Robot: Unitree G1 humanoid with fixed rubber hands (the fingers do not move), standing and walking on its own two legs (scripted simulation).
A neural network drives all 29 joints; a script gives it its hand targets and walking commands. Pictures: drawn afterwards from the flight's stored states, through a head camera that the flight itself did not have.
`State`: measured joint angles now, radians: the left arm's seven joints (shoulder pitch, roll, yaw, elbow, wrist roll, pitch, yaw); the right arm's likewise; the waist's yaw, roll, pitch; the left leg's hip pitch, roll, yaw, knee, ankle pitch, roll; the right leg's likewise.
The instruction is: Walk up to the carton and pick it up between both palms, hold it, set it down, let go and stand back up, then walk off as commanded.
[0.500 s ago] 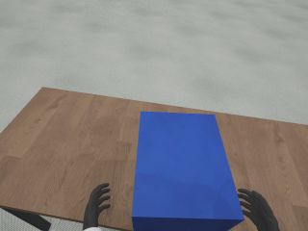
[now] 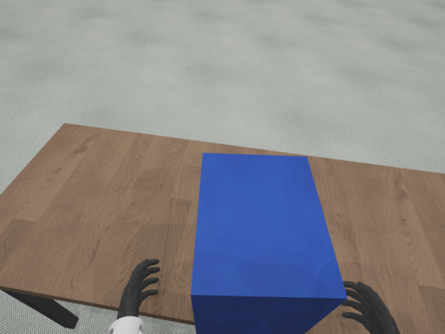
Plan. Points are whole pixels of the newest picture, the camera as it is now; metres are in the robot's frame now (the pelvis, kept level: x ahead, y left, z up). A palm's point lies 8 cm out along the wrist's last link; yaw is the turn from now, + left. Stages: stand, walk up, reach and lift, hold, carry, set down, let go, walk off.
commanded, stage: set down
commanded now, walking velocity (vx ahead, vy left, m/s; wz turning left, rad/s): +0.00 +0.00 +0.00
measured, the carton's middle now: (251, 248) +0.29 -0.02 -0.01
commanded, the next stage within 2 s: let go in 1.14 s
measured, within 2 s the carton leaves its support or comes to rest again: neither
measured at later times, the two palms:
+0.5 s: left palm (126, 309) +0.17 +0.20 -0.06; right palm out of the picture +0.17 -0.23 -0.06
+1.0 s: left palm (124, 306) +0.17 +0.21 -0.06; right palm out of the picture +0.17 -0.22 -0.06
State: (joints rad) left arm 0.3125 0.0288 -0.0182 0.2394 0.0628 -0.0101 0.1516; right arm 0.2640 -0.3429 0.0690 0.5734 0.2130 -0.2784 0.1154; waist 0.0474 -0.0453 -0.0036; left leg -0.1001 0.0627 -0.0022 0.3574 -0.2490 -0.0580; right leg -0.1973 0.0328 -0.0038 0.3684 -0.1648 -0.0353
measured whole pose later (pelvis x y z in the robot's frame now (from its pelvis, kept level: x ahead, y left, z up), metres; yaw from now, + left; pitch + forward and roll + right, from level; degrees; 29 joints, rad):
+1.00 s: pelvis +0.00 +0.01 +0.00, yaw +0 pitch -1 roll +0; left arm 0.19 0.12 -0.02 0.37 0.06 0.15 -0.01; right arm 0.22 -0.26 0.04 0.65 0.02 -0.21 -0.01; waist 0.05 -0.03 0.02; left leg -0.09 0.05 0.00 0.36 -0.25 -0.05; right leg -0.19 0.02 0.00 0.36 -0.16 -0.02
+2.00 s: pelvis +0.00 +0.02 -0.01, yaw +0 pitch -2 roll -1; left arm 0.21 0.16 -0.02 0.45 0.06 -0.07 -0.11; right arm 0.23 -0.27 0.03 0.55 -0.01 -0.08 -0.01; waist 0.05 -0.03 0.04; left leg -0.12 0.05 0.00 0.48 -0.32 -0.03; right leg -0.20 0.02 0.00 0.44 -0.21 -0.02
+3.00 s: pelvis -0.04 +0.04 -0.01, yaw +0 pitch -2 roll -2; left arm 0.13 0.24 -0.03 0.43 0.06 -0.07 -0.11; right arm 0.22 -0.30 0.01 0.51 -0.01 0.02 0.00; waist 0.05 -0.07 0.06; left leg -0.27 -0.01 0.00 0.77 -0.41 -0.02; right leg -0.30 0.00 0.00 0.51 -0.17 -0.02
